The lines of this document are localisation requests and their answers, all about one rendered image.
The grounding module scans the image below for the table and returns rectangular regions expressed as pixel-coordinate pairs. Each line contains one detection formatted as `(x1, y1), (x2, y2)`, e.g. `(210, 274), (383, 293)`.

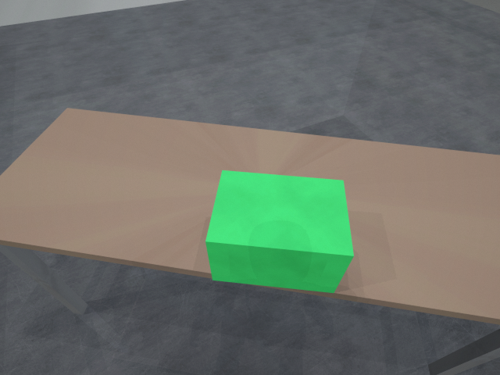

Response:
(0, 108), (500, 375)

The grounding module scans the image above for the carton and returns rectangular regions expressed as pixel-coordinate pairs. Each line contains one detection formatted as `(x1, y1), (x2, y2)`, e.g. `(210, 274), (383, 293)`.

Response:
(205, 170), (354, 293)

